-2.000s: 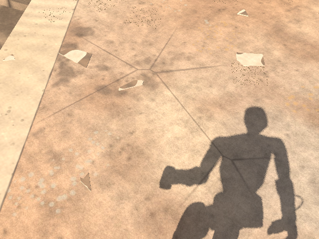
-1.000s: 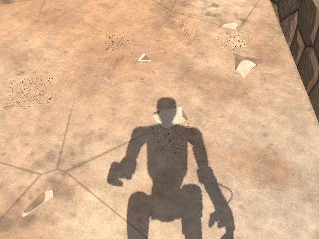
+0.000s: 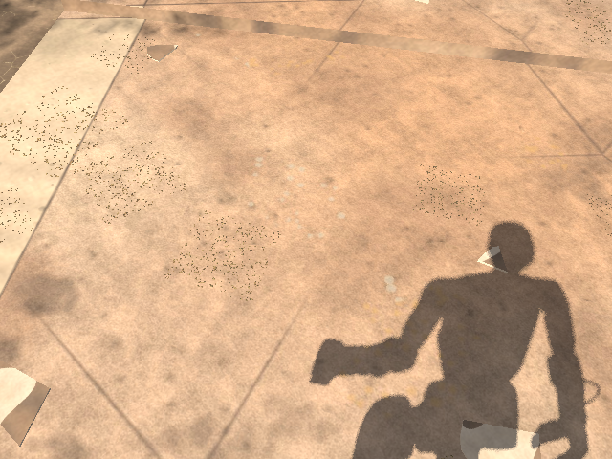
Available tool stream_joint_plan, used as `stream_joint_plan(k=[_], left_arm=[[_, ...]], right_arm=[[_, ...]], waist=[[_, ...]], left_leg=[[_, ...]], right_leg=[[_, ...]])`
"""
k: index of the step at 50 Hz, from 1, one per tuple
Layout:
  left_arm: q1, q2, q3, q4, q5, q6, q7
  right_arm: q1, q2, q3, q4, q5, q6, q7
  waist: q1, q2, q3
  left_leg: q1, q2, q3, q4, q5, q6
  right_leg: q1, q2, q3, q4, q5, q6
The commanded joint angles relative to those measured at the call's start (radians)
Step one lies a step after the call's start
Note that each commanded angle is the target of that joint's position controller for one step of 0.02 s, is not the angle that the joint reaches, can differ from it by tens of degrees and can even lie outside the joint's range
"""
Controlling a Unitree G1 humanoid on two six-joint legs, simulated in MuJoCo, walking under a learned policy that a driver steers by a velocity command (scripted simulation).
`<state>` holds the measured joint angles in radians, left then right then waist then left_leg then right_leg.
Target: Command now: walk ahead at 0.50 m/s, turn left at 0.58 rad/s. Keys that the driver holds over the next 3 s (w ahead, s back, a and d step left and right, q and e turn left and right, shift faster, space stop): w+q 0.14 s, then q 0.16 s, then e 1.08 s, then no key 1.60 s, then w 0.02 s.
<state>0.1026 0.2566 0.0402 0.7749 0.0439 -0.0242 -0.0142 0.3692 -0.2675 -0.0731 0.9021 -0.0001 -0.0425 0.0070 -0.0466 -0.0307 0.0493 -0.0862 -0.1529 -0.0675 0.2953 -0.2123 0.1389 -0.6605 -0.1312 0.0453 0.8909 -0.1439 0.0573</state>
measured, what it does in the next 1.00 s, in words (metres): walks ahead: right foot, then left foot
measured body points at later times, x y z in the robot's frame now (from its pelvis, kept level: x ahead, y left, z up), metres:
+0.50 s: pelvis +0.21 -0.05 +0.00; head +0.25 -0.06 +0.45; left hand +0.22 +0.22 -0.12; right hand +0.40 -0.28 -0.13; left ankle +0.22 +0.09 -0.70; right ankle +0.27 -0.14 -0.74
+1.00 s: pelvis +0.22 -0.06 -0.02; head +0.24 -0.08 +0.43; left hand +0.34 +0.21 -0.12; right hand +0.32 -0.34 -0.15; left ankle +0.24 +0.07 -0.74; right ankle +0.20 -0.14 -0.75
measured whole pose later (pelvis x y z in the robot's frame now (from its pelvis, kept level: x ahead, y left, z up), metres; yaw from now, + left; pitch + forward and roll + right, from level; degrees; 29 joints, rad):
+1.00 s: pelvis +0.22 -0.06 -0.02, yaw -4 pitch +0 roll +0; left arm 0.22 0.27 0.06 0.77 0.02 0.05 -0.02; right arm 0.17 -0.29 -0.06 0.81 -0.02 0.04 -0.03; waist 0.00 0.04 0.05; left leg -0.33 0.10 0.13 0.67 -0.36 -0.02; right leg -0.25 0.04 -0.04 0.58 -0.32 -0.06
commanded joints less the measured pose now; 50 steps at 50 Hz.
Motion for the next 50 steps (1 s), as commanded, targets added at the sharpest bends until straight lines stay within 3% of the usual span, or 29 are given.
stream_joint_plan(k=[1, 6, 8, 9, 10, 11, 12, 13, 14, 15, 16, 17, 19, 23, 27, 29, 30, 31, 32, 33, 34, 36, 38, 41, 45, 47, 48, 49, 50], left_arm=[[-0.099, 0.066, 0.008, -0.087, -0.005, -0.008, -0.005], [-0.202, 0.082, -0.001, -0.142, -0.016, -0.027, -0.010], [-0.113, 0.108, 0.005, -0.126, -0.018, -0.038, -0.003], [-0.011, 0.133, 0.015, -0.094, -0.017, -0.046, 0.009], [0.119, 0.156, 0.024, -0.063, -0.011, -0.063, 0.021], [0.268, 0.222, 0.038, -0.055, 0.011, -0.077, 0.037], [0.255, 0.306, 0.055, -0.074, 0.018, -0.061, 0.035], [0.220, 0.235, 0.051, -0.083, -0.016, -0.041, 0.031], [0.159, 0.138, 0.024, -0.092, -0.024, -0.038, 0.032], [0.117, 0.085, 0.007, -0.089, -0.022, -0.037, 0.030], [0.118, 0.068, -0.001, -0.079, -0.023, -0.040, 0.032], [0.122, 0.073, -0.002, -0.062, -0.027, -0.043, 0.032], [0.142, 0.090, 0.001, -0.035, -0.026, -0.059, 0.022], [0.084, 0.081, -0.012, -0.004, -0.026, -0.061, 0.008], [0.148, 0.158, 0.017, 0.029, -0.030, -0.027, -0.002], [0.136, 0.177, 0.029, 0.026, -0.040, 0.001, 0.002], [0.147, 0.166, 0.029, 0.024, -0.042, 0.012, 0.005], [0.158, 0.118, 0.018, 0.007, -0.044, 0.015, 0.005], [0.191, 0.030, 0.001, -0.016, -0.052, 0.016, 0.004], [0.190, 0.073, 0.013, -0.006, -0.040, 0.032, 0.017], [0.191, 0.121, 0.034, 0.001, -0.031, 0.046, 0.021], [0.226, 0.116, 0.049, 0.022, -0.028, 0.067, 0.020], [0.235, 0.094, 0.048, 0.025, -0.022, 0.077, 0.014], [0.180, 0.063, 0.037, -0.004, -0.030, 0.087, -0.002], [0.141, 0.079, 0.037, -0.046, -0.040, 0.092, -0.015], [0.179, 0.073, 0.036, -0.043, -0.039, 0.082, -0.017], [0.189, 0.091, 0.039, -0.041, -0.032, 0.071, -0.011], [0.197, 0.180, 0.058, -0.050, -0.017, 0.057, -0.001], [0.239, 0.325, 0.094, -0.055, -0.021, 0.053, -0.003]], right_arm=[[0.061, -0.151, -0.032, -0.048, -0.002, -0.011, -0.005], [0.106, -0.168, -0.035, -0.052, -0.016, -0.007, -0.020], [0.050, -0.186, -0.040, -0.069, -0.019, -0.007, -0.027], [0.025, -0.194, -0.042, -0.077, -0.018, -0.010, -0.025], [0.002, -0.193, -0.042, -0.080, -0.003, -0.017, -0.018], [0.007, -0.127, -0.024, -0.115, 0.016, -0.026, -0.012], [0.175, -0.030, -0.006, -0.133, 0.054, -0.015, -0.026], [0.179, -0.143, -0.023, -0.101, 0.002, 0.005, -0.039], [0.097, -0.155, -0.031, -0.100, -0.011, 0.016, -0.034], [0.049, -0.137, -0.029, -0.108, -0.016, 0.024, -0.025], [0.019, -0.116, -0.026, -0.114, -0.026, 0.033, -0.012], [0.028, -0.090, -0.020, -0.113, -0.031, 0.046, 0.001], [0.044, -0.059, -0.010, -0.110, -0.026, 0.057, 0.009], [0.000, -0.023, 0.023, -0.102, -0.036, 0.068, 0.004], [-0.105, -0.050, 0.035, -0.117, -0.022, 0.068, -0.013], [-0.106, -0.061, 0.035, -0.118, -0.023, 0.058, -0.026], [-0.104, -0.078, 0.032, -0.120, -0.029, 0.051, -0.034], [-0.087, -0.122, 0.025, -0.130, -0.043, 0.041, -0.046], [-0.122, -0.203, 0.009, -0.146, -0.037, 0.042, -0.054], [-0.120, -0.212, -0.006, -0.141, -0.021, 0.050, -0.054], [-0.133, -0.153, 0.009, -0.149, -0.021, 0.049, -0.055], [-0.230, -0.085, 0.028, -0.165, -0.022, 0.049, -0.060], [-0.239, -0.079, 0.028, -0.167, -0.024, 0.046, -0.066], [-0.204, -0.096, 0.018, -0.153, -0.024, 0.047, -0.062], [-0.186, -0.151, -0.006, -0.142, -0.030, 0.054, -0.041], [-0.206, -0.169, -0.016, -0.142, -0.021, 0.062, -0.037], [-0.183, -0.164, -0.019, -0.133, -0.022, 0.065, -0.035], [-0.145, -0.117, -0.011, -0.141, -0.028, 0.070, -0.028], [-0.249, -0.065, 0.009, -0.221, -0.022, 0.083, -0.043]], waist=[[-0.022, 0.088, -0.007], [-0.049, 0.106, -0.003], [0.008, 0.117, -0.009], [0.048, 0.112, -0.052], [0.119, 0.075, -0.119], [0.163, -0.002, -0.263], [0.079, -0.243, -0.424], [0.062, -0.112, -0.405], [0.056, -0.036, -0.259], [0.046, -0.013, -0.169], [0.048, -0.065, -0.128], [0.036, -0.110, -0.105], [0.018, -0.104, -0.130], [-0.019, -0.117, -0.143], [0.033, -0.131, -0.132], [0.015, -0.096, -0.104], [0.011, -0.065, -0.085], [0.015, 0.026, -0.099], [0.061, 0.214, -0.096], [0.013, 0.294, -0.092], [0.028, 0.198, -0.062], [0.086, 0.157, -0.042], [0.091, 0.163, -0.055], [0.057, 0.179, -0.079], [0.029, 0.217, -0.107], [0.065, 0.187, -0.110], [0.075, 0.125, -0.100], [0.062, -0.110, -0.079], [0.103, -0.312, -0.020]], left_leg=[[0.021, 0.244, -0.218, -0.067, 0.370, 0.098], [0.114, 0.276, -0.281, 0.014, 0.476, 0.083], [0.072, 0.268, -0.287, 0.084, 0.578, 0.039], [0.045, 0.236, -0.276, 0.187, 0.715, 0.008], [-0.008, 0.173, -0.234, 0.367, 0.730, -0.027], [-0.158, 0.112, -0.186, 0.630, 0.427, -0.058], [-0.410, -0.049, -0.057, 0.932, -0.444, -0.089], [-0.450, 0.042, -0.055, 1.025, -0.384, -0.082], [-0.457, 0.074, -0.044, 1.017, -0.309, -0.092], [-0.461, 0.108, -0.025, 0.974, -0.262, -0.106], [-0.450, 0.123, -0.026, 0.935, -0.231, -0.117], [-0.414, 0.119, -0.026, 0.910, -0.216, -0.130], [-0.354, 0.086, -0.037, 0.858, -0.185, -0.136], [-0.233, 0.122, 0.032, 0.538, -0.096, -0.142], [-0.164, 0.111, 0.074, 0.367, -0.050, -0.150], [-0.093, 0.111, 0.085, 0.228, -0.018, -0.131], [-0.044, 0.137, 0.053, 0.146, -0.001, -0.115], [0.014, 0.279, -0.089, 0.067, -0.009, -0.086], [0.033, 0.462, -0.254, -0.006, 0.127, -0.016], [-0.079, 0.557, -0.313, -0.040, 0.184, 0.103], [-0.114, 0.529, -0.277, -0.051, 0.221, 0.132], [-0.146, 0.440, -0.119, -0.035, 0.289, 0.085], [-0.104, 0.400, -0.030, -0.002, 0.368, 0.069], [-0.057, 0.409, 0.015, 0.039, 0.380, 0.066], [-0.046, 0.448, 0.021, 0.093, 0.370, 0.058], [-0.091, 0.435, 0.061, 0.168, 0.304, 0.011], [-0.158, 0.410, 0.100, 0.244, 0.181, -0.050], [-0.322, 0.316, 0.195, 0.468, -0.081, -0.130], [-0.530, 0.136, 0.174, 0.602, -0.419, -0.172]], right_leg=[[-0.026, 0.050, -0.043, -0.109, 0.102, 0.005], [0.017, 0.100, -0.032, -0.268, 0.092, -0.026], [0.180, 0.129, -0.024, -0.352, 0.038, -0.054], [0.323, 0.165, -0.037, -0.383, 0.017, -0.072], [0.513, 0.142, -0.032, -0.463, 0.128, -0.097], [0.774, -0.072, 0.145, -0.448, 0.205, -0.141], [0.999, -0.403, 0.525, -0.438, 0.572, -0.292], [0.892, -0.362, 0.568, -0.440, 0.570, -0.317], [0.754, -0.300, 0.391, -0.462, 0.578, -0.293], [0.659, -0.236, 0.248, -0.490, 0.603, -0.258], [0.599, -0.182, 0.174, -0.519, 0.628, -0.240], [0.534, -0.146, 0.121, -0.548, 0.652, -0.242], [0.492, -0.130, 0.080, -0.562, 0.752, -0.262], [0.417, -0.069, 0.003, -0.575, 0.717, -0.253], [0.410, -0.057, 0.079, -0.553, 0.491, -0.254], [0.352, -0.050, 0.133, -0.516, 0.267, -0.231], [0.300, -0.035, 0.160, -0.492, 0.149, -0.199], [0.239, 0.005, 0.158, -0.423, 0.006, -0.153], [0.162, 0.156, 0.018, -0.268, -0.253, -0.106], [0.170, 0.205, -0.066, -0.054, -0.451, -0.095], [0.168, 0.177, -0.022, 0.096, -0.447, -0.092], [0.182, 0.155, -0.020, 0.185, -0.360, -0.075], [0.181, 0.149, -0.043, 0.166, -0.322, -0.050], [0.224, 0.137, -0.065, 0.017, -0.315, -0.036], [0.325, 0.147, -0.112, -0.166, -0.316, -0.062], [0.430, 0.166, -0.143, -0.349, -0.193, -0.087], [0.503, 0.164, -0.095, -0.477, -0.091, -0.102], [0.580, -0.022, 0.187, -0.621, -0.017, -0.142], [0.536, -0.252, 0.495, -0.636, 0.317, -0.295]])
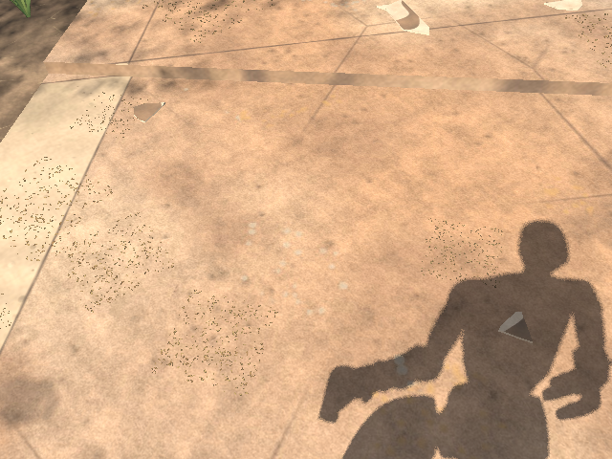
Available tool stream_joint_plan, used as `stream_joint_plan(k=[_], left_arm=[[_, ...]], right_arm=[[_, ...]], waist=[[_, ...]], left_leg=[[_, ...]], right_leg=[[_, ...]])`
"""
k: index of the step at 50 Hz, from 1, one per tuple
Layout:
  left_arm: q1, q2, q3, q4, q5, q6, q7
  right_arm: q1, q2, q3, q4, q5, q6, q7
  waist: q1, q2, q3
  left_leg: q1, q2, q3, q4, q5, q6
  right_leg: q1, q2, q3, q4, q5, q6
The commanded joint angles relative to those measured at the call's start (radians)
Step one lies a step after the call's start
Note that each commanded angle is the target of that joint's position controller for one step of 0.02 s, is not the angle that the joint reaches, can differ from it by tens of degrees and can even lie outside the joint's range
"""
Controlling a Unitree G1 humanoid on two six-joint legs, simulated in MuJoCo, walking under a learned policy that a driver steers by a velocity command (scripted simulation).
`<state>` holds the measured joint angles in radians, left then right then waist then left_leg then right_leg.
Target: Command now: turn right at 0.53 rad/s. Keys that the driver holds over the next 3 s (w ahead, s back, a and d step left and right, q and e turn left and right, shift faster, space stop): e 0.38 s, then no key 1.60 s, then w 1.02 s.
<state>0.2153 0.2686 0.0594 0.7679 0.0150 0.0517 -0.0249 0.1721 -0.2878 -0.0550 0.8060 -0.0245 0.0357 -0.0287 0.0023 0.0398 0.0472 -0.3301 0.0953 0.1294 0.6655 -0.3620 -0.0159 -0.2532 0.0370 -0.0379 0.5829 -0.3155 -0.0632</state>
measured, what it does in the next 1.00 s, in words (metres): steps on the spot, turning right: left foot, then right foot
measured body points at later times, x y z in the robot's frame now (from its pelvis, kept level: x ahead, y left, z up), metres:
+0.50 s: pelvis -0.01 +0.01 +0.01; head +0.03 +0.02 +0.46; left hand +0.17 +0.26 -0.11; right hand +0.06 -0.29 -0.09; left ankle +0.03 +0.11 -0.73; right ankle -0.01 -0.08 -0.73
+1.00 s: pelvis -0.02 +0.01 +0.02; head -0.02 +0.00 +0.47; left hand +0.14 +0.23 -0.12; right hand -0.03 -0.26 -0.12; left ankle +0.03 +0.11 -0.73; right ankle -0.08 -0.08 -0.73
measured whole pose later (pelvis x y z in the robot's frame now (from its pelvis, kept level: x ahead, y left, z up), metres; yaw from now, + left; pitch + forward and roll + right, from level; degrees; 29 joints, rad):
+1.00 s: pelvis -0.02 +0.01 +0.02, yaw -19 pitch -2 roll +0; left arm 0.20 0.24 0.00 0.95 0.01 0.02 0.03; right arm 0.21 -0.25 -0.01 0.91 -0.01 0.02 -0.01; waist -0.02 0.02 0.04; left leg -0.17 -0.03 -0.03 0.39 -0.18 0.01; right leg -0.09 0.05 0.07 0.38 -0.25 -0.02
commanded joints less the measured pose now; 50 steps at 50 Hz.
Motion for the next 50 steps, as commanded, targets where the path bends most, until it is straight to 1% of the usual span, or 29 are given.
stream_joint_plan(k=[1, 2, 3, 5, 6, 8, 12, 16, 21, 23, 24, 25, 26, 27, 28, 29, 30, 31, 34, 37, 39, 40, 41, 42, 43, 44, 45, 48, 50], left_arm=[[0.165, 0.268, 0.071, -0.037, 0.008, -0.021, 0.012], [0.112, 0.216, 0.056, -0.043, 0.000, -0.019, 0.020], [0.036, 0.183, 0.046, -0.058, -0.001, -0.013, 0.026], [-0.014, 0.156, 0.039, -0.078, -0.011, -0.012, 0.030], [0.001, 0.156, 0.039, -0.078, -0.015, -0.013, 0.028], [0.034, 0.169, 0.045, -0.072, -0.017, -0.017, 0.026], [0.075, 0.182, 0.051, -0.066, -0.008, -0.014, 0.031], [0.075, 0.201, 0.058, -0.073, 0.000, -0.010, 0.028], [0.024, 0.202, 0.059, -0.081, 0.005, -0.006, 0.020], [-0.011, 0.188, 0.053, -0.079, -0.001, -0.003, 0.021], [-0.029, 0.176, 0.046, -0.078, -0.010, -0.003, 0.025], [-0.003, 0.135, 0.033, -0.079, -0.014, -0.007, 0.028], [0.067, 0.072, 0.016, -0.082, -0.014, -0.012, 0.030], [0.055, 0.162, 0.040, -0.067, 0.007, -0.005, 0.040], [0.055, 0.173, 0.045, -0.057, 0.010, -0.002, 0.041], [0.056, 0.159, 0.043, -0.036, 0.006, 0.001, 0.036], [0.064, 0.147, 0.040, -0.022, 0.002, 0.004, 0.030], [0.071, 0.138, 0.036, -0.013, 0.003, 0.007, 0.024], [0.031, 0.102, 0.016, 0.001, -0.004, 0.010, 0.020], [-0.003, 0.082, -0.002, 0.018, -0.012, 0.014, 0.029], [0.020, 0.081, -0.006, 0.045, -0.017, 0.009, 0.039], [0.048, 0.074, -0.011, 0.065, -0.015, 0.002, 0.045], [0.046, 0.091, -0.010, 0.075, -0.006, -0.008, 0.052], [0.043, 0.132, -0.008, 0.075, 0.010, -0.021, 0.059], [-0.022, 0.163, -0.006, 0.087, 0.003, -0.027, 0.055], [-0.045, 0.111, -0.019, 0.085, 0.000, -0.035, 0.046], [-0.044, 0.098, -0.027, 0.097, 0.000, -0.042, 0.044], [-0.007, 0.104, -0.032, 0.150, -0.004, -0.049, 0.056], [-0.001, 0.095, -0.036, 0.173, -0.005, -0.050, 0.057]], right_arm=[[-0.079, -0.078, -0.013, -0.119, -0.004, 0.015, -0.015], [-0.055, -0.077, -0.016, -0.101, 0.011, 0.016, -0.009], [-0.031, -0.083, -0.019, -0.083, 0.020, 0.007, -0.003], [0.007, -0.105, -0.027, -0.062, -0.004, -0.001, 0.007], [0.017, -0.103, -0.028, -0.060, -0.004, 0.000, 0.012], [0.006, -0.089, -0.024, -0.069, 0.003, 0.003, 0.014], [-0.033, -0.087, -0.019, -0.092, 0.005, 0.008, 0.007], [-0.053, -0.088, -0.013, -0.113, 0.010, 0.003, 0.002], [-0.013, -0.094, -0.007, -0.123, 0.023, -0.011, -0.005], [0.040, -0.082, -0.002, -0.112, 0.025, -0.018, -0.011], [0.074, -0.077, 0.001, -0.102, 0.018, -0.025, -0.016], [0.062, -0.122, -0.006, -0.109, 0.004, -0.032, -0.025], [-0.005, -0.190, -0.010, -0.143, -0.002, -0.032, -0.026], [0.011, -0.211, -0.019, -0.133, -0.003, -0.026, -0.014], [0.005, -0.161, -0.006, -0.127, 0.004, -0.029, -0.005], [-0.046, -0.110, 0.008, -0.128, 0.011, -0.032, 0.000], [-0.077, -0.095, 0.013, -0.133, 0.006, -0.033, 0.001], [-0.074, -0.094, 0.015, -0.128, 0.006, -0.035, -0.004], [-0.010, -0.093, 0.017, -0.091, 0.009, -0.038, -0.003], [0.025, -0.112, 0.012, -0.059, 0.003, -0.031, 0.004], [0.033, -0.122, 0.007, -0.039, 0.003, -0.023, 0.008], [0.028, -0.122, 0.006, -0.030, 0.009, -0.020, 0.008], [0.043, -0.112, 0.009, -0.022, 0.009, -0.025, 0.008], [0.051, -0.091, 0.015, -0.027, 0.013, -0.035, 0.012], [0.055, -0.056, 0.023, -0.026, 0.026, -0.037, 0.016], [0.031, -0.074, 0.021, -0.001, 0.018, -0.033, 0.011], [0.021, -0.078, 0.018, 0.016, 0.015, -0.029, 0.009], [0.038, -0.080, 0.016, 0.057, 0.012, -0.028, 0.013], [0.050, -0.071, 0.019, 0.090, 0.014, -0.030, 0.012]], waist=[[0.072, -0.221, -0.030], [0.034, -0.161, -0.017], [-0.002, -0.135, -0.004], [-0.014, -0.162, -0.051], [-0.011, -0.144, -0.078], [0.002, -0.122, -0.086], [0.032, -0.152, -0.068], [0.041, -0.150, -0.070], [0.022, -0.165, -0.094], [-0.012, -0.162, -0.098], [-0.038, -0.146, -0.093], [-0.017, -0.046, -0.092], [0.033, 0.158, -0.100], [0.003, 0.131, -0.084], [0.021, 0.080, -0.056], [0.040, 0.053, -0.021], [0.047, 0.077, -0.022], [0.044, 0.112, -0.030], [0.006, 0.103, -0.058], [-0.023, 0.137, -0.068], [-0.011, 0.139, -0.065], [0.011, 0.117, -0.064], [0.010, 0.086, -0.075], [-0.004, 0.017, -0.107], [-0.054, -0.127, -0.069], [-0.027, -0.096, -0.061], [-0.020, -0.103, -0.038], [-0.016, -0.121, -0.018], [-0.015, -0.098, -0.012]], left_leg=[[-0.281, -0.075, -0.138, 0.373, -0.264, -0.013], [-0.273, -0.065, -0.164, 0.414, -0.183, -0.007], [-0.262, -0.054, -0.176, 0.392, -0.095, -0.004], [-0.242, -0.070, -0.163, 0.410, -0.017, -0.013], [-0.233, -0.079, -0.162, 0.419, -0.006, -0.019], [-0.250, -0.082, -0.167, 0.389, 0.003, -0.029], [-0.264, -0.092, -0.180, 0.276, -0.010, -0.035], [-0.198, -0.113, -0.189, 0.182, -0.032, -0.025], [-0.040, -0.145, -0.186, 0.037, -0.046, 0.005], [0.088, -0.152, -0.175, -0.126, 0.025, 0.023], [0.184, -0.140, -0.176, -0.281, 0.129, 0.035], [0.251, -0.017, -0.307, -0.391, 0.128, 0.063], [0.304, 0.222, -0.575, -0.464, 0.237, 0.138], [0.153, 0.286, -0.622, -0.427, 0.332, 0.257], [0.108, 0.259, -0.588, -0.421, 0.361, 0.281], [0.079, 0.190, -0.488, -0.417, 0.349, 0.252], [0.089, 0.126, -0.409, -0.407, 0.361, 0.215], [0.124, 0.097, -0.370, -0.394, 0.417, 0.202], [0.220, 0.079, -0.330, -0.353, 0.508, 0.203], [0.240, 0.077, -0.343, -0.332, 0.469, 0.205], [0.231, 0.070, -0.352, -0.305, 0.491, 0.192], [0.203, 0.061, -0.343, -0.285, 0.503, 0.165], [0.152, 0.059, -0.349, -0.277, 0.485, 0.127], [0.093, 0.037, -0.325, -0.253, 0.419, 0.087], [0.124, -0.048, -0.244, -0.301, 0.261, 0.064], [0.188, -0.056, -0.235, -0.310, 0.221, 0.052], [0.205, -0.054, -0.238, -0.310, 0.232, 0.050], [0.221, -0.032, -0.246, -0.309, 0.307, 0.059], [0.210, -0.032, -0.245, -0.320, 0.300, 0.054]], right_leg=[[0.131, -0.407, 0.535, -0.305, 0.535, -0.234], [0.108, -0.344, 0.444, -0.290, 0.494, -0.224], [0.096, -0.270, 0.374, -0.289, 0.435, -0.179], [0.138, -0.207, 0.321, -0.268, 0.517, -0.152], [0.156, -0.202, 0.318, -0.260, 0.545, -0.153], [0.190, -0.204, 0.339, -0.255, 0.530, -0.159], [0.210, -0.206, 0.412, -0.254, 0.430, -0.173], [0.165, -0.198, 0.478, -0.237, 0.395, -0.180], [0.106, -0.176, 0.537, -0.204, 0.469, -0.149], [0.059, -0.146, 0.534, -0.177, 0.464, -0.106], [0.008, -0.114, 0.520, -0.151, 0.384, -0.065], [-0.062, -0.054, 0.461, -0.076, 0.196, -0.010], [-0.175, 0.096, 0.283, 0.096, -0.129, 0.043], [-0.155, 0.129, 0.197, 0.271, -0.282, 0.052], [-0.133, 0.097, 0.220, 0.363, -0.249, 0.057], [-0.121, 0.079, 0.222, 0.403, -0.183, 0.065], [-0.116, 0.082, 0.208, 0.421, -0.141, 0.076], [-0.125, 0.081, 0.198, 0.413, -0.125, 0.086], [-0.106, 0.062, 0.159, 0.266, -0.139, 0.110], [-0.020, 0.033, 0.091, 0.052, -0.158, 0.102], [0.049, 0.031, 0.062, -0.117, -0.060, 0.083], [0.122, 0.025, 0.054, -0.264, 0.075, 0.071], [0.207, -0.013, 0.114, -0.326, 0.182, 0.057], [0.286, -0.110, 0.217, -0.315, 0.240, 0.039], [0.164, -0.161, 0.265, -0.264, 0.315, -0.002], [0.115, -0.164, 0.264, -0.269, 0.267, -0.012], [0.086, -0.146, 0.251, -0.279, 0.219, -0.001], [0.081, -0.115, 0.226, -0.295, 0.207, 0.014], [0.092, -0.114, 0.222, -0.296, 0.203, 0.013]])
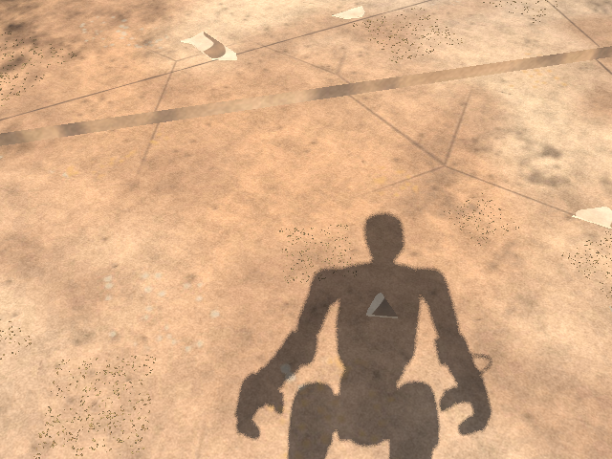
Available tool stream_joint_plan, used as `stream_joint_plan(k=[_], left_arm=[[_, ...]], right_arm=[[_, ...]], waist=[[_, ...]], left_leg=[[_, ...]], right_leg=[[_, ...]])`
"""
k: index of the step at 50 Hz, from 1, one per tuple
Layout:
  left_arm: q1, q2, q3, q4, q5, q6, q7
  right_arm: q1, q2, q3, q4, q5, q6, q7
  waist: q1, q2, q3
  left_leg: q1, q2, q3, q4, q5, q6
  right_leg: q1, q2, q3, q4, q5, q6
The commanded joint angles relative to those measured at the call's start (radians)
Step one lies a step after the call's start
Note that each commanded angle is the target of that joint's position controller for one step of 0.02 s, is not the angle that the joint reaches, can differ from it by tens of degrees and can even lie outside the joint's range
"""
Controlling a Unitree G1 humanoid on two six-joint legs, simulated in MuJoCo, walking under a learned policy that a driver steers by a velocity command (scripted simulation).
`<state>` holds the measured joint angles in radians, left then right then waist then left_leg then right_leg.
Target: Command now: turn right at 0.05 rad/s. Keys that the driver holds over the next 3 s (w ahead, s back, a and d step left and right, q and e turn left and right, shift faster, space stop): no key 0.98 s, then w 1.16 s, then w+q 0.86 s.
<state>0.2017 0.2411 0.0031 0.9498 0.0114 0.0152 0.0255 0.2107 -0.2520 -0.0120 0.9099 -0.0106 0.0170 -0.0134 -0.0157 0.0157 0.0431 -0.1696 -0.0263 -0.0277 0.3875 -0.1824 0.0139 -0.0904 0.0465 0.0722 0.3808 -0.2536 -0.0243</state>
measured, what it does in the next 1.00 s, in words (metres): stands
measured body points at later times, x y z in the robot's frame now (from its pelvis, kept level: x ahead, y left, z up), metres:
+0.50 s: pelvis +0.00 -0.01 +0.00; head +0.01 -0.02 +0.45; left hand +0.02 +0.23 -0.15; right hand +0.01 -0.26 -0.16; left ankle +0.02 +0.11 -0.74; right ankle -0.03 -0.11 -0.74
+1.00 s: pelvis +0.01 -0.01 +0.00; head +0.02 -0.01 +0.45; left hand -0.01 +0.22 -0.16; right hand +0.00 -0.24 -0.16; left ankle +0.02 +0.11 -0.74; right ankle -0.03 -0.11 -0.74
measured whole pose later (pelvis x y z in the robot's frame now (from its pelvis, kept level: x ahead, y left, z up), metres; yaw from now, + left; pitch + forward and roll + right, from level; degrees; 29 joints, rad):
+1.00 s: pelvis +0.01 -0.01 +0.00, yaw +0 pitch -1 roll +0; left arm 0.29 0.16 -0.02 1.15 0.01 -0.01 0.05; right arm 0.26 -0.17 0.01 1.16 -0.01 0.01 -0.04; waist -0.01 0.00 0.03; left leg -0.18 -0.01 -0.04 0.40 -0.20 0.00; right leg -0.09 0.06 0.06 0.38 -0.27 -0.04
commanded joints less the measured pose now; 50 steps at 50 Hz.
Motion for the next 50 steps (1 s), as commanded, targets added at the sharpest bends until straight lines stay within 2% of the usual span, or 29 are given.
stream_joint_plan(k=[1, 9, 20, 32, 49, 50], left_arm=[[0.013, 0.120, 0.018, 0.001, -0.002, -0.014, 0.007], [0.019, 0.111, 0.009, 0.071, -0.003, -0.018, 0.011], [0.061, 0.078, -0.004, 0.137, -0.003, -0.021, 0.014], [0.112, 0.043, -0.010, 0.175, -0.003, -0.023, 0.019], [0.161, 0.006, -0.009, 0.193, -0.002, -0.025, 0.024], [0.171, 0.000, -0.011, 0.196, 0.000, -0.024, 0.024]], right_arm=[[0.012, -0.104, -0.023, 0.001, 0.001, -0.010, -0.004], [0.027, -0.087, -0.013, 0.096, 0.000, -0.009, -0.009], [0.058, -0.063, 0.000, 0.177, 0.001, -0.009, -0.018], [0.081, -0.032, 0.007, 0.220, 0.001, -0.009, -0.025], [0.111, 0.000, 0.008, 0.246, 0.001, -0.009, -0.031], [0.117, 0.008, 0.010, 0.249, 0.000, -0.009, -0.031]], waist=[[0.003, -0.063, -0.003], [0.005, -0.024, 0.011], [0.005, -0.020, 0.008], [0.007, -0.017, 0.016], [0.010, -0.016, 0.026], [0.012, -0.019, 0.006]], left_leg=[[0.046, 0.089, -0.088, -0.046, 0.111, 0.020], [0.043, 0.092, -0.089, -0.058, 0.096, 0.009], [0.038, 0.099, -0.088, -0.048, 0.104, 0.011], [0.028, 0.100, -0.086, -0.036, 0.115, 0.013], [0.018, 0.099, -0.084, -0.028, 0.121, 0.016], [0.025, 0.090, -0.079, -0.032, 0.050, 0.017]], right_leg=[[-0.072, -0.124, 0.112, -0.097, 0.129, -0.028], [-0.087, -0.121, 0.110, -0.112, 0.092, -0.039], [-0.086, -0.111, 0.093, -0.100, 0.127, -0.040], [-0.086, -0.107, 0.081, -0.083, 0.156, -0.039], [-0.083, -0.107, 0.072, -0.068, 0.170, -0.038], [-0.078, -0.100, 0.073, -0.083, 0.081, -0.041]])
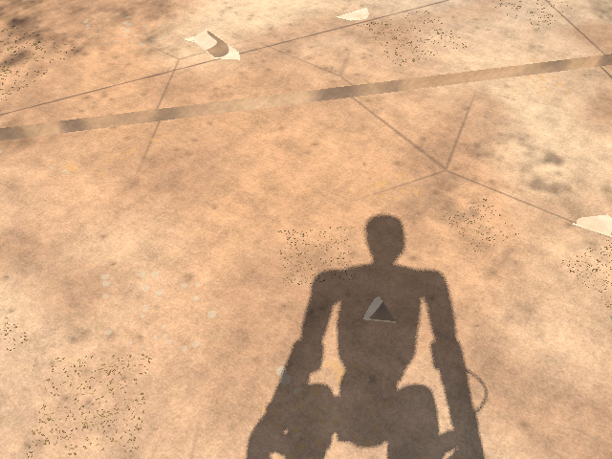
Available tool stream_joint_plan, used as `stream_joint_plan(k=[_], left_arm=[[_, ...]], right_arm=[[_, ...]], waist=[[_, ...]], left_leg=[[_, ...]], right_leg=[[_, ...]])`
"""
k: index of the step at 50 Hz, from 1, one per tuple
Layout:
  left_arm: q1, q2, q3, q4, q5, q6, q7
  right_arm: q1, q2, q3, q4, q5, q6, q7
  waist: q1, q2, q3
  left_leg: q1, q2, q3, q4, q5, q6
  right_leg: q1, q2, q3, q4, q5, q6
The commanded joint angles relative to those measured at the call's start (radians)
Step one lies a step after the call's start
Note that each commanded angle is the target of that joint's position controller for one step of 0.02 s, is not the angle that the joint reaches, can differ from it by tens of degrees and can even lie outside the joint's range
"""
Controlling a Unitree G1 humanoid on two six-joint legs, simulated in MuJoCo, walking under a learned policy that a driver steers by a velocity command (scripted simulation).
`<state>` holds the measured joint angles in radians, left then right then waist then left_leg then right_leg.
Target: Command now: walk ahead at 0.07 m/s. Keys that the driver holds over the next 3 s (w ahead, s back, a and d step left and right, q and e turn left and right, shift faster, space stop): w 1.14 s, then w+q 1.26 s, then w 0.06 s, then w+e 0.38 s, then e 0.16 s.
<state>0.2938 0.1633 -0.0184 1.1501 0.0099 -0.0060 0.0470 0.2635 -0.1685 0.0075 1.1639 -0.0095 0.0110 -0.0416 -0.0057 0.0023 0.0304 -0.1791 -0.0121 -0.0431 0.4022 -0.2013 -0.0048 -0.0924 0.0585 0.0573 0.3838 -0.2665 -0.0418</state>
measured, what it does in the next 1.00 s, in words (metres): walks ahead: right foot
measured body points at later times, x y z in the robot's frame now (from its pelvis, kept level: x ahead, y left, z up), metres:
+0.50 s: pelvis +0.15 +0.06 +0.00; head +0.16 +0.08 +0.45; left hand +0.21 +0.30 -0.16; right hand +0.06 -0.17 -0.14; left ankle +0.06 +0.11 -0.74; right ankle +0.17 -0.07 -0.67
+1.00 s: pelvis +0.43 +0.03 +0.00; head +0.45 +0.03 +0.45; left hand +0.37 +0.27 -0.15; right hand +0.52 -0.20 -0.14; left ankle +0.49 +0.19 -0.67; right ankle +0.40 -0.01 -0.74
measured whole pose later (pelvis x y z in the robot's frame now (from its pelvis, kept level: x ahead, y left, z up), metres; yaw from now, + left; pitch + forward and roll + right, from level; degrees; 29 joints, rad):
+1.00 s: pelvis +0.43 +0.03 +0.00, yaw +1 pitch -1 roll -1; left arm 0.41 0.18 0.04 1.09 0.01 -0.10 0.00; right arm 0.18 -0.20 -0.04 0.96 -0.04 -0.05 0.02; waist 0.02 0.02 0.04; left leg -0.60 0.10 -0.01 1.03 -0.19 0.06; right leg -0.07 0.11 -0.10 0.27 -0.20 -0.13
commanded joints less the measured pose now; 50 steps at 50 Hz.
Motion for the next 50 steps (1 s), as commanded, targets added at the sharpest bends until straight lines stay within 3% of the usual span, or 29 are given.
stream_joint_plan(k=[1, 3, 5, 6, 8, 10, 12, 13, 14, 15, 16, 17, 18, 20, 23, 30, 32, 34, 35, 36, 37, 38, 39, 40, 41, 43, 45, 48, 50], left_arm=[[0.082, 0.089, 0.016, -0.004, 0.003, -0.001, 0.002], [0.101, 0.133, 0.038, -0.010, 0.004, 0.009, 0.000], [0.170, 0.157, 0.055, -0.005, 0.004, 0.014, -0.003], [0.185, 0.161, 0.062, -0.003, 0.006, 0.010, -0.003], [0.181, 0.160, 0.069, -0.013, 0.015, -0.005, -0.007], [0.161, 0.163, 0.076, -0.024, 0.015, -0.021, -0.011], [0.089, 0.155, 0.078, -0.048, 0.000, -0.031, -0.015], [0.059, 0.134, 0.073, -0.065, 0.002, -0.039, -0.018], [0.023, 0.073, 0.054, -0.099, -0.001, -0.054, -0.028], [0.029, 0.064, 0.054, -0.133, 0.015, -0.062, -0.037], [0.009, 0.117, 0.066, -0.131, 0.039, -0.060, -0.043], [-0.002, 0.087, 0.060, -0.129, 0.036, -0.065, -0.054], [0.000, 0.067, 0.056, -0.125, 0.025, -0.072, -0.062], [0.000, 0.077, 0.063, -0.124, 0.029, -0.065, -0.072], [-0.038, 0.079, 0.070, -0.144, 0.025, -0.045, -0.075], [-0.341, 0.041, 0.043, -0.267, 0.006, -0.036, -0.075], [-0.330, 0.064, 0.047, -0.274, 0.003, -0.037, -0.068], [-0.209, 0.106, 0.064, -0.246, 0.003, -0.044, -0.055], [-0.077, 0.130, 0.079, -0.205, 0.000, -0.051, -0.048], [0.068, 0.147, 0.093, -0.158, 0.005, -0.059, -0.041], [0.207, 0.216, 0.115, -0.130, 0.030, -0.062, -0.031], [0.207, 0.282, 0.128, -0.141, 0.050, -0.060, -0.038], [0.136, 0.244, 0.127, -0.140, 0.004, -0.052, -0.050], [0.017, 0.183, 0.108, -0.163, -0.006, -0.055, -0.052], [-0.034, 0.121, 0.093, -0.168, -0.002, -0.067, -0.057], [-0.015, 0.063, 0.071, -0.139, 0.005, -0.088, -0.048], [0.043, 0.075, 0.068, -0.114, 0.004, -0.106, -0.042], [0.104, 0.116, 0.070, -0.100, 0.002, -0.112, -0.042], [0.143, 0.114, 0.065, -0.098, 0.001, -0.109, -0.043]], right_arm=[[0.060, -0.079, -0.012, -0.008, -0.004, -0.001, -0.002], [0.043, -0.086, -0.021, -0.029, -0.012, 0.003, 0.005], [-0.009, -0.056, -0.017, -0.070, -0.027, -0.004, 0.018], [-0.029, -0.042, -0.014, -0.091, -0.035, -0.015, 0.023], [-0.058, -0.058, -0.021, -0.127, -0.031, -0.040, 0.032], [-0.044, -0.067, -0.028, -0.147, -0.020, -0.063, 0.043], [0.096, -0.047, -0.036, -0.111, -0.004, -0.078, 0.047], [0.218, -0.062, -0.049, -0.067, -0.001, -0.083, 0.042], [0.348, -0.147, -0.073, -0.045, -0.015, -0.091, 0.032], [0.464, -0.235, -0.097, -0.009, -0.004, -0.080, 0.034], [0.369, -0.169, -0.081, -0.030, -0.008, -0.070, 0.033], [0.268, -0.138, -0.072, -0.071, -0.011, -0.075, 0.038], [0.205, -0.125, -0.066, -0.095, -0.012, -0.083, 0.039], [0.194, -0.088, -0.050, -0.097, -0.009, -0.101, 0.035], [0.290, -0.077, -0.038, -0.057, -0.004, -0.112, 0.030], [0.331, -0.081, -0.020, -0.047, -0.008, -0.116, 0.017], [0.324, -0.101, -0.022, -0.044, -0.010, -0.121, 0.013], [0.295, -0.125, -0.030, -0.048, -0.010, -0.125, 0.008], [0.275, -0.137, -0.034, -0.052, -0.011, -0.122, 0.007], [0.246, -0.148, -0.038, -0.058, -0.005, -0.118, 0.011], [0.248, -0.113, -0.029, -0.081, 0.000, -0.117, 0.020], [0.370, 0.018, -0.013, -0.096, 0.015, -0.110, 0.034], [0.294, -0.094, -0.041, -0.103, 0.001, -0.102, 0.034], [0.182, -0.115, -0.049, -0.147, -0.006, -0.105, 0.038], [0.130, -0.107, -0.051, -0.159, -0.011, -0.109, 0.041], [0.155, -0.063, -0.050, -0.150, -0.027, -0.088, 0.048], [0.158, -0.033, -0.049, -0.154, -0.030, -0.069, 0.057], [0.028, -0.055, -0.054, -0.206, -0.032, -0.051, 0.065], [-0.080, -0.064, -0.054, -0.245, -0.026, -0.049, 0.069]], waist=[[0.005, -0.015, 0.031], [0.019, -0.074, 0.073], [0.055, -0.140, 0.150], [0.061, -0.156, 0.187], [0.057, -0.133, 0.197], [0.031, -0.120, 0.183], [-0.052, -0.097, 0.142], [-0.101, -0.043, 0.107], [-0.156, 0.169, 0.056], [-0.151, 0.314, 0.020], [-0.086, 0.134, 0.099], [-0.048, 0.049, 0.146], [-0.020, 0.024, 0.143], [0.004, 0.038, 0.111], [0.005, 0.069, 0.074], [-0.036, 0.098, 0.130], [-0.015, 0.109, 0.109], [0.049, 0.117, 0.034], [0.103, 0.119, -0.033], [0.174, 0.106, -0.097], [0.211, 0.023, -0.187], [0.106, -0.177, -0.268], [0.116, -0.059, -0.226], [0.070, -0.043, -0.054], [0.047, 0.008, 0.021], [-0.018, 0.013, 0.043], [-0.038, -0.009, 0.040], [-0.028, -0.033, 0.069], [-0.002, -0.039, 0.084]], left_leg=[[0.019, 0.056, -0.052, -0.032, -0.026, 0.040], [-0.076, -0.008, -0.002, 0.071, -0.269, 0.060], [-0.244, -0.041, 0.056, 0.224, -0.313, 0.064], [-0.289, -0.013, 0.083, 0.291, -0.261, 0.064], [-0.349, 0.028, 0.071, 0.354, -0.255, 0.072], [-0.309, 0.040, 0.079, 0.277, -0.245, 0.082], [-0.016, -0.009, 0.128, 0.088, -0.116, 0.090], [0.195, -0.021, 0.096, 0.024, -0.096, 0.090], [0.343, 0.178, -0.221, -0.155, -0.292, 0.127], [0.399, 0.369, -0.577, -0.268, -0.424, 0.205], [0.296, 0.378, -0.559, -0.256, -0.454, 0.213], [0.208, 0.345, -0.471, -0.261, -0.385, 0.205], [0.168, 0.303, -0.376, -0.276, -0.264, 0.192], [0.173, 0.237, -0.228, -0.280, -0.025, 0.169], [0.237, 0.202, -0.101, -0.229, 0.368, 0.154], [0.169, 0.163, 0.005, -0.244, 0.642, 0.143], [0.197, 0.185, 0.017, -0.201, 0.813, 0.140], [0.240, 0.200, 0.031, -0.049, 1.042, 0.127], [0.253, 0.203, 0.031, 0.095, 1.065, 0.126], [0.192, 0.185, 0.047, 0.281, 0.955, 0.125], [0.019, 0.136, 0.073, 0.562, 0.615, 0.124], [-0.326, -0.057, 0.086, 0.958, -0.322, 0.095], [-0.438, -0.036, -0.018, 1.032, -0.265, 0.116], [-0.487, 0.024, -0.017, 0.985, -0.157, 0.124], [-0.446, 0.054, -0.014, 0.926, -0.097, 0.124], [-0.327, 0.090, -0.012, 0.833, -0.072, 0.101], [-0.310, 0.096, 0.010, 0.773, -0.068, 0.080], [-0.413, 0.118, 0.051, 0.665, 0.019, 0.055], [-0.462, 0.120, 0.078, 0.559, 0.097, 0.041]], right_leg=[[-0.088, -0.103, 0.094, -0.097, -0.028, -0.032], [-0.120, -0.115, 0.159, -0.122, -0.364, -0.082], [-0.106, -0.223, 0.323, -0.212, -0.586, -0.156], [-0.111, -0.288, 0.396, -0.240, -0.593, -0.193], [-0.088, -0.327, 0.425, -0.252, -0.480, -0.222], [-0.074, -0.312, 0.365, -0.211, -0.342, -0.211], [-0.215, -0.237, 0.241, -0.124, -0.227, -0.161], [-0.331, -0.181, 0.172, -0.014, -0.153, -0.131], [-0.461, -0.054, 0.008, 0.301, -0.102, -0.078], [-0.615, 0.024, -0.086, 0.569, -0.270, -0.053], [-0.649, -0.051, -0.035, 0.716, -0.232, -0.065], [-0.645, -0.091, -0.016, 0.750, -0.125, -0.067], [-0.613, -0.116, -0.016, 0.740, -0.044, -0.059], [-0.581, -0.132, -0.045, 0.709, 0.027, -0.037], [-0.618, -0.111, -0.102, 0.697, 0.057, -0.017], [-0.519, -0.046, -0.211, 0.309, 0.176, -0.018], [-0.424, -0.019, -0.224, 0.242, 0.172, -0.052], [-0.280, 0.023, -0.217, 0.220, 0.136, -0.093], [-0.165, 0.034, -0.196, 0.191, 0.127, -0.115], [0.010, 0.012, -0.172, 0.106, 0.167, -0.136], [0.217, -0.171, 0.032, 0.075, -0.009, -0.180], [0.425, -0.471, 0.557, -0.004, -0.025, -0.334], [0.342, -0.441, 0.662, -0.135, -0.235, -0.354], [0.184, -0.414, 0.504, -0.181, -0.277, -0.310], [0.049, -0.370, 0.400, -0.218, -0.152, -0.275], [-0.091, -0.291, 0.226, -0.237, 0.073, -0.215], [-0.112, -0.263, 0.143, -0.242, 0.212, -0.202], [-0.092, -0.236, 0.068, -0.270, 0.287, -0.187], [-0.061, -0.216, 0.033, -0.275, 0.369, -0.166]])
